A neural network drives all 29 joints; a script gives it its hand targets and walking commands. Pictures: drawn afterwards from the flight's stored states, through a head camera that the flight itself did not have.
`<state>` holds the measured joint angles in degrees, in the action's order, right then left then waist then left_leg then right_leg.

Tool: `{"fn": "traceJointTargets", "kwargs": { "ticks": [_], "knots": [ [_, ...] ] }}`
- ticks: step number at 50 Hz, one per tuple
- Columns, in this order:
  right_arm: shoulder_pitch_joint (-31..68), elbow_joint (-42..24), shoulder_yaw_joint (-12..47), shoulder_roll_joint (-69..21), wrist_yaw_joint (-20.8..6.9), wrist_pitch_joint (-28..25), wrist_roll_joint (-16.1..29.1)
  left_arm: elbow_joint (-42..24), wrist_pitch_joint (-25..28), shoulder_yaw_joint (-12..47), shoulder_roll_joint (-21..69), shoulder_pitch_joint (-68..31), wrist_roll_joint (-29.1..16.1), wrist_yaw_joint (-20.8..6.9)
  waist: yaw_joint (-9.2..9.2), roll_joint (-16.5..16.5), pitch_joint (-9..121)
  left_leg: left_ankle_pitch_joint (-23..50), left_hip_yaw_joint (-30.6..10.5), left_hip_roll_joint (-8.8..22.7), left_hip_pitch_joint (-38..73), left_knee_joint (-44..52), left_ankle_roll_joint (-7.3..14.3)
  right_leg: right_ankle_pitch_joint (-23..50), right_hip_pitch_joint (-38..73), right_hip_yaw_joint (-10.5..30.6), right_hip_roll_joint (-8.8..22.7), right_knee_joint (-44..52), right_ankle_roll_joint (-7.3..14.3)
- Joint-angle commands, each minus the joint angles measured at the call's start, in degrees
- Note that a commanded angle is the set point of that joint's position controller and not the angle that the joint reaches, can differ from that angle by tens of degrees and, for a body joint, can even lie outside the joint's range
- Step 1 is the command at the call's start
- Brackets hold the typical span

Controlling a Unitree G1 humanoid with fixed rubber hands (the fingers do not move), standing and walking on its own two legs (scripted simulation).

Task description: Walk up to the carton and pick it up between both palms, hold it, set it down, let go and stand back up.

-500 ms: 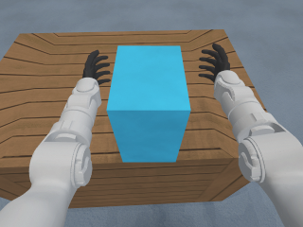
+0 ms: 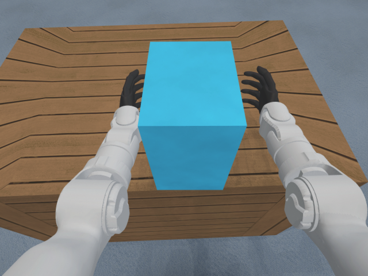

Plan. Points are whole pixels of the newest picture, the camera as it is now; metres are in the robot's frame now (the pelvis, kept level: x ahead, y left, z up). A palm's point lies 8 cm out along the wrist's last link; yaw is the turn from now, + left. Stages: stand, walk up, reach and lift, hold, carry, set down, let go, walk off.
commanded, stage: reach and lift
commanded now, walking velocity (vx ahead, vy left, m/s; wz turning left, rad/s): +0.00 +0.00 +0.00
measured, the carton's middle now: (190, 123) +0.45 +0.04 +0.06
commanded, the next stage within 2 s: none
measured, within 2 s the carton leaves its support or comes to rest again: neither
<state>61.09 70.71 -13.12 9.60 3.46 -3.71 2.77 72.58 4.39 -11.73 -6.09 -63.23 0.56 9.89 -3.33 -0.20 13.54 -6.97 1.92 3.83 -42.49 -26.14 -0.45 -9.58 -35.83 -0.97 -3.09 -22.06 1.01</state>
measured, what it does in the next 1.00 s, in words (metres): stands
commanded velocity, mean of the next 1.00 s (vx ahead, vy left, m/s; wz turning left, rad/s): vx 0.00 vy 0.00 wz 0.00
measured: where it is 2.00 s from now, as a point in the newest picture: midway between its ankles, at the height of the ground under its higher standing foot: outside the picture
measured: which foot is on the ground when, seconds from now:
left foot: down 0.00-1.00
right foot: down 0.00-1.00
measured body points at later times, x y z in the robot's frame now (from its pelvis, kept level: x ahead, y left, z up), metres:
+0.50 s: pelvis +0.01 +0.00 +0.01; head +0.11 +0.02 +0.45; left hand +0.46 +0.16 +0.09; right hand +0.48 -0.10 +0.09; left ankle +0.03 +0.12 -0.73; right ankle -0.02 -0.11 -0.73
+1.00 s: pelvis +0.02 +0.00 +0.01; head +0.10 +0.01 +0.46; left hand +0.46 +0.16 +0.08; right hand +0.47 -0.10 +0.09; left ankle +0.03 +0.12 -0.73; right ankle -0.02 -0.11 -0.73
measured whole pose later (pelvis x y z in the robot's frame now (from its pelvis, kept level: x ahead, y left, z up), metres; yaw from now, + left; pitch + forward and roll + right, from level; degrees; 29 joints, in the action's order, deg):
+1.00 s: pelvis +0.02 +0.00 +0.01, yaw +0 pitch +12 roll +0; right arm 52.4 55.0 -45.8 -9.3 -1.0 -10.1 -36.5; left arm 51.4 2.1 -37.3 7.2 -50.8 28.0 3.7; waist -2.7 -1.5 3.5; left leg -7.1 4.9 2.4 -23.9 -18.9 -0.4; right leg -11.6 -20.0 -2.2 -0.7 -19.3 1.1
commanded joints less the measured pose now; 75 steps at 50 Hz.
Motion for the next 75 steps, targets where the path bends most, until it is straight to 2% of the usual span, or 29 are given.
{"fn": "traceJointTargets", "kwargs": {
  "ticks": [1,6,9,12,15,16,17,19,23,32,41,62,75],
  "knots": [
    [30.1,-10.8,0.5,9.1,-0.1,-3.1,0.0,-12.2,2.1,-0.8,-5.3,-31.1,1.1,0.4,-0.14,-0.2,46.3,25.4,1.5,-1.5,38.0,-5.3,-4.0,24.1,9.9,-2.9,-0.4,-1.3,-3.5],
    [29.1,-10.1,-0.1,7.5,-0.3,-3.4,-1.0,-14.1,2.3,-2.9,-3.9,-30.7,3.8,0.1,-0.16,0.3,46.6,24.8,2.3,-2.0,36.0,-4.0,-3.9,28.6,13.4,-2.2,0.0,-1.9,-4.1],
    [29.2,-10.8,-2.9,3.8,-0.9,-3.5,-4.2,-15.8,2.6,-4.7,-0.3,-31.0,5.9,-0.7,0.35,0.0,44.9,23.6,2.7,-2.3,36.5,-2.9,-3.6,27.7,13.9,-2.2,0.5,-1.0,-4.2],
    [28.2,-13.8,-9.3,-3.5,-2.3,-4.4,-13.2,-18.1,2.9,-9.8,5.7,-30.6,12.5,-2.9,0.90,-0.8,41.4,22.5,3.6,-2.9,37.5,-0.2,-3.0,27.8,17.2,-2.6,1.4,-0.1,-4.6],
    [26.9,-18.2,-17.3,-23.1,-5.9,-5.2,-29.4,-17.8,2.3,-12.5,21.1,-28.4,22.2,-6.9,1.82,-0.1,38.3,20.4,4.5,-3.2,38.6,3.1,-3.0,27.5,20.9,-3.7,1.7,1.5,-4.2],
    [25.4,-19.6,-19.3,-26.1,-7.0,-5.4,-32.9,-17.4,1.8,-13.2,24.2,-25.7,24.5,-7.6,2.12,0.5,38.2,20.1,4.7,-3.2,39.9,3.5,-3.2,27.4,22.7,-3.9,1.6,2.1,-3.9],
    [23.9,-18.6,-20.2,-31.0,-8.0,-5.6,-35.4,-17.5,1.2,-13.6,28.4,-23.0,26.3,-8.1,1.53,0.5,36.5,20.0,5.2,-3.0,42.7,3.7,-2.6,27.3,23.4,-4.4,1.4,2.2,-4.0],
    [22.7,-16.5,-22.5,-34.6,-9.8,-5.9,-38.3,-18.9,0.1,-15.2,32.7,-21.8,29.0,-8.2,1.99,0.9,36.9,25.0,5.6,-2.1,47.2,3.0,-3.3,22.8,20.7,-5.9,0.4,3.1,-3.4],
    [19.2,-14.5,-25.2,-34.8,-11.2,-7.1,-41.9,-21.1,-2.5,-16.6,34.8,-17.2,31.9,-7.7,2.16,0.6,32.1,32.7,6.3,-1.0,52.7,1.9,-3.2,17.0,15.8,-6.9,-0.4,5.0,-3.1],
    [18.6,-13.5,-23.4,-38.2,-10.3,-9.3,-41.5,-21.8,-2.0,-14.5,35.0,-16.0,30.3,-8.0,1.95,0.8,26.4,34.5,7.3,-1.4,51.0,1.1,-1.7,23.7,16.9,-5.9,1.2,3.3,-4.6],
    [18.0,-14.4,-21.1,-40.4,-9.5,-9.3,-40.8,-20.8,-1.3,-13.6,34.6,-15.2,28.8,-8.8,2.45,-0.7,26.0,29.0,7.5,-2.2,46.0,2.2,-0.7,29.6,22.3,-5.3,2.1,1.2,-5.9],
    [18.3,-13.3,-20.3,-41.0,-10.1,-9.1,-39.5,-20.4,-2.0,-13.2,36.1,-15.6,29.3,-8.5,2.16,0.3,26.8,28.5,7.1,-1.6,46.9,2.6,-0.9,24.3,20.6,-5.7,1.4,2.6,-4.3],
    [18.4,-13.2,-19.6,-40.9,-10.1,-9.3,-38.5,-20.4,-2.2,-12.6,36.3,-15.3,29.0,-8.4,2.50,0.2,26.3,27.3,6.9,-1.6,45.6,3.0,-0.7,25.0,21.8,-5.6,1.5,2.5,-4.2]
  ]
}}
